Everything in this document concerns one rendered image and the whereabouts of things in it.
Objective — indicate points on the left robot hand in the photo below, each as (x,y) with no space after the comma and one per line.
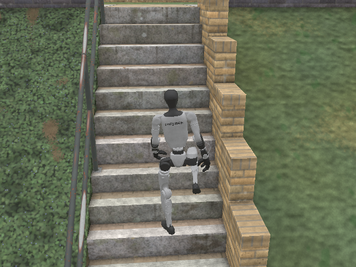
(159,152)

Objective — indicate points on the right robot hand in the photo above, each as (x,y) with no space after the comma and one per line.
(206,162)

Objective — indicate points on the robot head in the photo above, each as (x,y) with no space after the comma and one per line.
(171,98)

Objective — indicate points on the right robot upper arm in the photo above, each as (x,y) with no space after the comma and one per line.
(194,126)

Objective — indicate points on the left robot thigh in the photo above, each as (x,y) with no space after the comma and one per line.
(163,173)

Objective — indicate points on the left robot upper arm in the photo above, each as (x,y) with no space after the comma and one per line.
(155,129)

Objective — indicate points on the right robot forearm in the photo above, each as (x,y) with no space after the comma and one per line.
(202,148)

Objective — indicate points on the left robot forearm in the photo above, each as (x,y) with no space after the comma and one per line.
(155,148)

